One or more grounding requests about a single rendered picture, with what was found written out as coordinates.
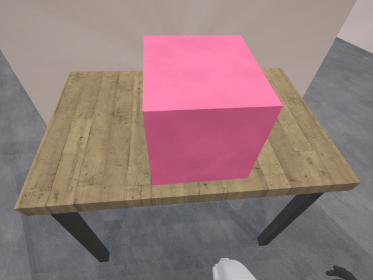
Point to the table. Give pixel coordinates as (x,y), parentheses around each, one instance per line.
(93,156)

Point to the carton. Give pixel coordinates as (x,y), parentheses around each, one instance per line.
(208,108)

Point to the robot right thigh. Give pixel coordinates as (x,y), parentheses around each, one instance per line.
(231,270)

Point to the right robot hand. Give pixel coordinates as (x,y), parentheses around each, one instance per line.
(340,272)

